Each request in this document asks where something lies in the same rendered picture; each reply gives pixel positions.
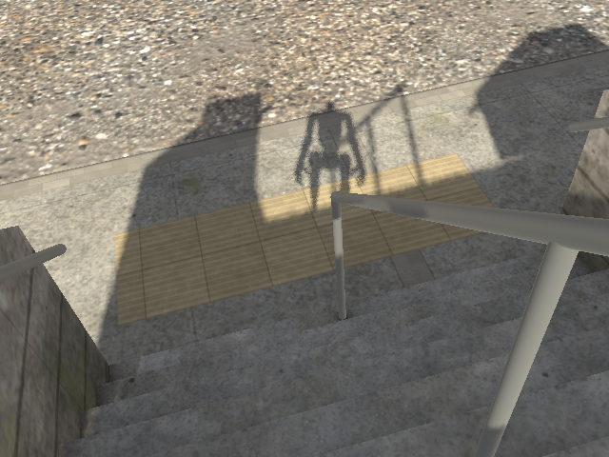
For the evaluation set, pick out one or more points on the stairs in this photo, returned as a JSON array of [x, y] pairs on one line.
[[412, 372]]

